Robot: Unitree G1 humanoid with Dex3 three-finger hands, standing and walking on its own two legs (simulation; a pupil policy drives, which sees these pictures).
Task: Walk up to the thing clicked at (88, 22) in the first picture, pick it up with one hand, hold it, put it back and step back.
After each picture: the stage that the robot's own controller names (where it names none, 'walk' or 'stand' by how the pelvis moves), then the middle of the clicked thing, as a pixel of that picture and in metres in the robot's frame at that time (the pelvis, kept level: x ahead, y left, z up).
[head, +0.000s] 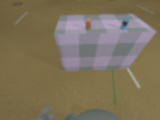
stand; (88, 24) +1.01 +0.10 +0.07
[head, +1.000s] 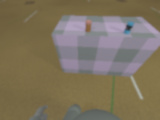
walk; (88, 26) +0.93 +0.12 +0.09
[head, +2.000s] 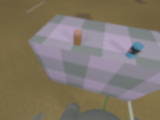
walk; (77, 37) +0.60 +0.19 +0.10
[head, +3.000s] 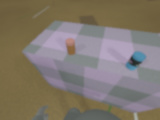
stand; (70, 47) +0.51 +0.19 +0.10
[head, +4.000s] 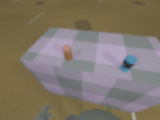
stand; (67, 53) +0.49 +0.22 +0.07
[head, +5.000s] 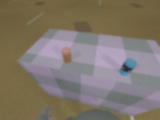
stand; (66, 55) +0.47 +0.22 +0.07
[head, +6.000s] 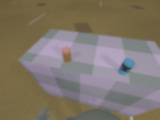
stand; (66, 54) +0.48 +0.22 +0.07
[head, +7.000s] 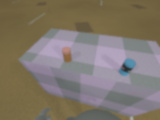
stand; (67, 54) +0.47 +0.22 +0.07
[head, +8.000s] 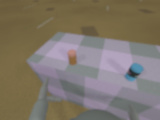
rise first; (72, 57) +0.46 +0.20 +0.07
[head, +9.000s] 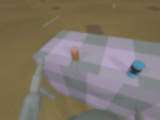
go down; (75, 54) +0.50 +0.20 +0.07
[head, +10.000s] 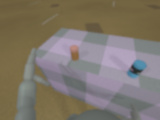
go down; (74, 53) +0.50 +0.19 +0.08
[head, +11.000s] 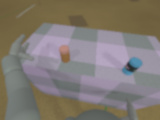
go down; (65, 54) +0.45 +0.18 +0.09
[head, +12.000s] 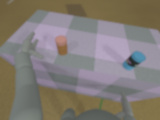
close in; (62, 46) +0.47 +0.18 +0.11
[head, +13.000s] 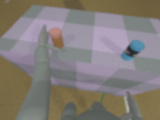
close in; (57, 39) +0.51 +0.20 +0.14
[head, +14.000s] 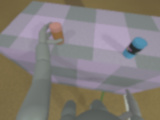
lift; (57, 34) +0.53 +0.20 +0.15
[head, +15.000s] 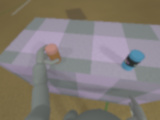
lift; (53, 54) +0.41 +0.22 +0.13
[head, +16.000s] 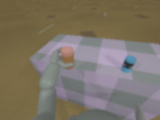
lift; (68, 58) +0.31 +0.15 +0.23
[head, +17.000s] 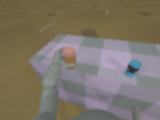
hold; (70, 58) +0.32 +0.15 +0.22
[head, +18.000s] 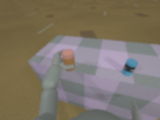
hold; (69, 60) +0.32 +0.15 +0.21
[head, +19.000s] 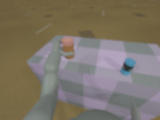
crouch; (68, 48) +0.38 +0.16 +0.25
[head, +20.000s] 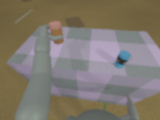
lower; (57, 33) +0.50 +0.19 +0.25
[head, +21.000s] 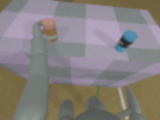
lower; (50, 30) +0.55 +0.19 +0.15
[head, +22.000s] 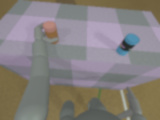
lower; (51, 33) +0.53 +0.19 +0.15
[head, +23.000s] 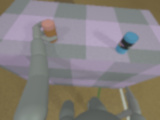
lower; (50, 31) +0.54 +0.19 +0.15
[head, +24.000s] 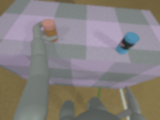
lower; (50, 31) +0.54 +0.19 +0.15
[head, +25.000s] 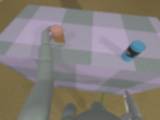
open; (58, 36) +0.52 +0.18 +0.14
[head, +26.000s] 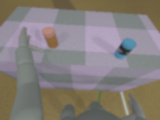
sink last; (51, 38) +0.52 +0.21 +0.13
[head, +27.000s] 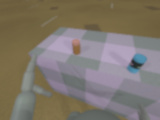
stand; (76, 47) +0.54 +0.19 +0.12
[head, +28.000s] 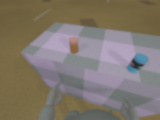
stand; (73, 45) +0.52 +0.18 +0.12
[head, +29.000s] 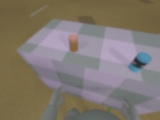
stand; (73, 43) +0.52 +0.18 +0.13
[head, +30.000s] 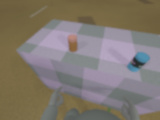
stand; (72, 43) +0.52 +0.18 +0.13
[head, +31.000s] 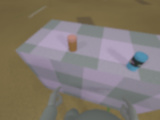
stand; (72, 43) +0.53 +0.18 +0.13
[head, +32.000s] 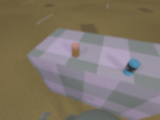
stand; (75, 50) +0.54 +0.17 +0.07
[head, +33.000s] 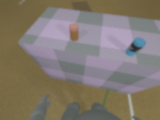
walk; (74, 32) +0.61 +0.17 +0.09
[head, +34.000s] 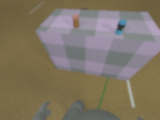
walk; (76, 21) +0.87 +0.24 +0.09
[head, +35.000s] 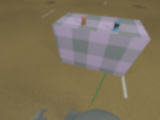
stand; (83, 20) +1.16 +0.20 +0.09
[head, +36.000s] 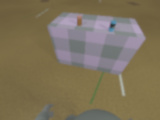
stand; (79, 20) +1.14 +0.22 +0.07
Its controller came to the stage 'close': yes
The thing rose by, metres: 0.19
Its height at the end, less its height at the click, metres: +0.00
